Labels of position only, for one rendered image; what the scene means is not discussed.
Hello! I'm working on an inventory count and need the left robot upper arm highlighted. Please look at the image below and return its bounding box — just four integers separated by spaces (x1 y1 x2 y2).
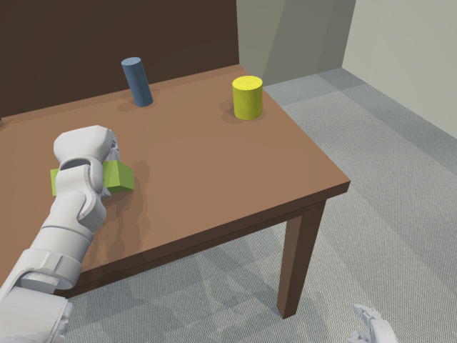
0 287 74 343

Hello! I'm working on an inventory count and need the sponge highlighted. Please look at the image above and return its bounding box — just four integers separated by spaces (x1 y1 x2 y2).
51 160 135 197

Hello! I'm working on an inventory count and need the right robot hand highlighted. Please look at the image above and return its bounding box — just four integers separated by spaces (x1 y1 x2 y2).
347 304 399 343

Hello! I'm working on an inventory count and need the table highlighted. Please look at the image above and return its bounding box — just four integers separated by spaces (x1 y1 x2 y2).
0 0 351 319

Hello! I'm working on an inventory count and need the robot left forearm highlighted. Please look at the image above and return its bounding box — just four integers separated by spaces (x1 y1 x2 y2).
0 154 106 306

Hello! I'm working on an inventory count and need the left robot hand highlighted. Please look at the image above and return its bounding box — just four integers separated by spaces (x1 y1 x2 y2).
54 125 121 199

